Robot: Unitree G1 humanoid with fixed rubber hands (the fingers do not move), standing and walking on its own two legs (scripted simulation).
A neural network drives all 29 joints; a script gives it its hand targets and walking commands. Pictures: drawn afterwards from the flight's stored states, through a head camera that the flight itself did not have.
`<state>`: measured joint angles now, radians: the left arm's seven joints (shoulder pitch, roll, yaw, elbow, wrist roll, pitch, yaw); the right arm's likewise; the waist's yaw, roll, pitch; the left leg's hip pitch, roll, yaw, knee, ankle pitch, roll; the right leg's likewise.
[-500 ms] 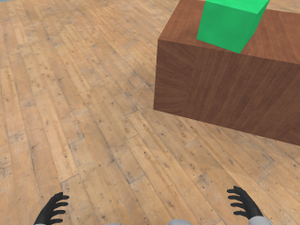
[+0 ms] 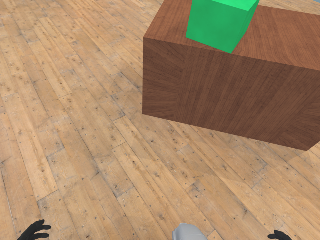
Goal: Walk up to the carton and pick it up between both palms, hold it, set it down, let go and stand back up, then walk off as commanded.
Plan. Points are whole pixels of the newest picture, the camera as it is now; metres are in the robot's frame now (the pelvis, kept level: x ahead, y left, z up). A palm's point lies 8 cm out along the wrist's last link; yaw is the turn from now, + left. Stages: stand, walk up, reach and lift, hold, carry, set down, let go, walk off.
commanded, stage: walk up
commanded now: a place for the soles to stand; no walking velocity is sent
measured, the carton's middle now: (223, 15) +1.18 -0.39 +0.02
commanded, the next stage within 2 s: none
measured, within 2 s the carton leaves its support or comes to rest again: neither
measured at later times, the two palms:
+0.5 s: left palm (69, 214) +0.20 +0.23 -0.11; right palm (319, 220) +0.16 -0.41 -0.03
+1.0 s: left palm (109, 166) +0.32 +0.13 -0.08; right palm out of the picture +0.23 -0.50 -0.06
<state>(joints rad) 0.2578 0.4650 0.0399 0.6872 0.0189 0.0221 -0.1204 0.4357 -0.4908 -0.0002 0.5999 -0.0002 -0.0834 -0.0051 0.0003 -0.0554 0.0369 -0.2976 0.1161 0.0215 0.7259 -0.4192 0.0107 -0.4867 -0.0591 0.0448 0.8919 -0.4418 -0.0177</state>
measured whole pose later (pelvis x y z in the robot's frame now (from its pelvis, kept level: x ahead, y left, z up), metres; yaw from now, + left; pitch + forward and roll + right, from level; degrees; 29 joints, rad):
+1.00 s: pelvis +0.19 -0.17 +0.00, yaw -14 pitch -3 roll +1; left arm 0.40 0.46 0.04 0.69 0.02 -0.06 -0.05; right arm 0.33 -0.46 0.00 0.60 0.00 -0.09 -0.01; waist 0.01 -0.03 0.06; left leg -0.40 0.12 0.04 1.08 -0.47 0.01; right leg -0.40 0.00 -0.03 0.76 -0.30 -0.04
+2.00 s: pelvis +0.33 -0.23 +0.00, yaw -17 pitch -1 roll +2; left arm 0.39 0.46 0.04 0.69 0.02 -0.08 -0.01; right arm 0.30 -0.46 0.00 0.60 0.00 -0.06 0.00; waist 0.01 0.00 0.07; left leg -0.45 0.08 0.05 1.01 -0.46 0.01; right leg -0.42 -0.01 -0.04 0.73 -0.29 -0.06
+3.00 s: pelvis +0.37 -0.22 -0.01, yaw -15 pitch +0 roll +1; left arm 0.33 0.45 0.04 0.69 0.02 -0.08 0.00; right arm 0.30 -0.45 0.00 0.60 0.00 -0.04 0.00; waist 0.01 0.00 0.05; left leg -0.39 0.05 0.05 0.84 -0.49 0.01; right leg -0.44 -0.02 -0.01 0.84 -0.40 -0.02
